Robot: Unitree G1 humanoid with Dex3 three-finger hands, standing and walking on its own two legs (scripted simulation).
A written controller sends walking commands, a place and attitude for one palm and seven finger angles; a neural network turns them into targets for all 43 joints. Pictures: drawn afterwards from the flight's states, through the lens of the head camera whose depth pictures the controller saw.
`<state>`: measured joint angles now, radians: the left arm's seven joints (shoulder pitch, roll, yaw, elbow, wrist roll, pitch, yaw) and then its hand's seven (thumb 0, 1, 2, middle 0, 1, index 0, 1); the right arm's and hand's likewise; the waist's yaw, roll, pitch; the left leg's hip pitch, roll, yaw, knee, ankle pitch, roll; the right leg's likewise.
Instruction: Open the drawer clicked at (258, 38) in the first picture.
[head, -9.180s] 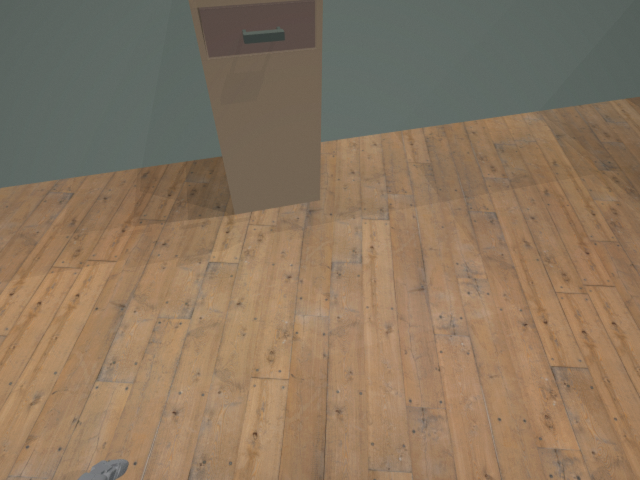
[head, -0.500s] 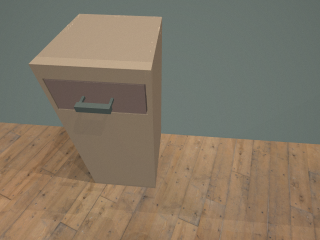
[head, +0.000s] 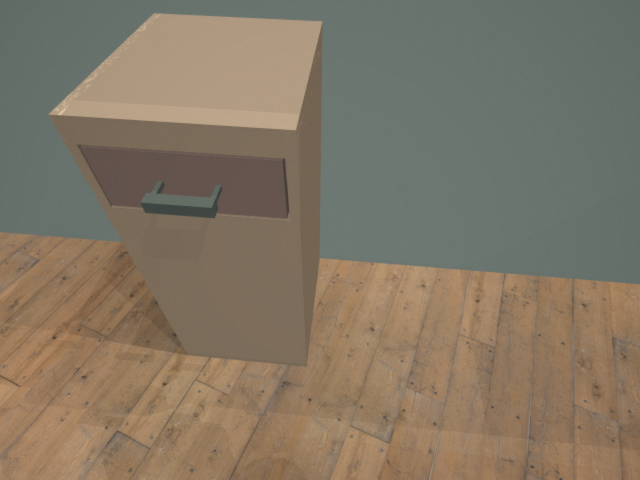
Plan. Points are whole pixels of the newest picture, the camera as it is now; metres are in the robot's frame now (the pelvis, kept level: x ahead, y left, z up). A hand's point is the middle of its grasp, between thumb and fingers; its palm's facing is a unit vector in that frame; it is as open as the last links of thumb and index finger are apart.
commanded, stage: look again from close up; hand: left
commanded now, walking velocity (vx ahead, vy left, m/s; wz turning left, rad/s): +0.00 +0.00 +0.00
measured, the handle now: (184, 196) +0.55 +0.29 +0.00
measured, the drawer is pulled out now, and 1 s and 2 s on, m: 0.00 0.00 0.00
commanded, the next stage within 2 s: raise the hand with hooked fingers in 0.46 s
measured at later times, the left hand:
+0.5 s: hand out of the picture +0.01 +0.21 -0.17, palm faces +0.03 -0.97 -0.23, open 7.3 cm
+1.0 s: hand (150, 452) +0.16 +0.22 -0.05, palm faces -0.04 -0.19 -0.98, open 8.6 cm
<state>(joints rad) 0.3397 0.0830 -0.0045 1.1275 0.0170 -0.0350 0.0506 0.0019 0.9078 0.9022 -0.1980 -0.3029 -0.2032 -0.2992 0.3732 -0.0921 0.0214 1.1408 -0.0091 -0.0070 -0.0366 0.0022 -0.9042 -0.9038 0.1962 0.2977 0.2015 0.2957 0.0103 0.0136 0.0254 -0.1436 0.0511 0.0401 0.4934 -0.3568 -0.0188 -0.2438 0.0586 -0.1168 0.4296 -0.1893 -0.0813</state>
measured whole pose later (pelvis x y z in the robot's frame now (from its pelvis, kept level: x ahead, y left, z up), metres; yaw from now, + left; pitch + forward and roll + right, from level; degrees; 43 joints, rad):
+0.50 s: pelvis +0.00 +0.04 +0.00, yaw +0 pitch -2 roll +1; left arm 0.28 0.14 0.00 1.11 0.01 -0.03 0.04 0.01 0.93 0.90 -0.20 -0.30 -0.20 -0.30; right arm 0.36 -0.13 0.04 1.11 -0.02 -0.03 -0.03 0.00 -0.90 -0.90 0.20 0.30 0.20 0.30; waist -0.01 0.03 0.02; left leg -0.10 -0.03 0.07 0.43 -0.31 0.04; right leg -0.24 -0.01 -0.08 0.48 -0.21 -0.03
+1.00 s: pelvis -0.01 +0.02 -0.03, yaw -4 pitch +8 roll +3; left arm 0.52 0.30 -0.09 -0.04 1.10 -0.09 0.46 0.00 0.59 0.77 -0.22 -0.51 -0.23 -0.50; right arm 0.00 -0.30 -0.05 0.43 -0.05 0.07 0.07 0.01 -0.91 -0.90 0.19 0.30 0.20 0.30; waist 0.11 -0.04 -0.09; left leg -0.43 0.00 0.14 0.73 -0.43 0.02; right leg -0.61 0.01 -0.01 0.78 -0.31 -0.06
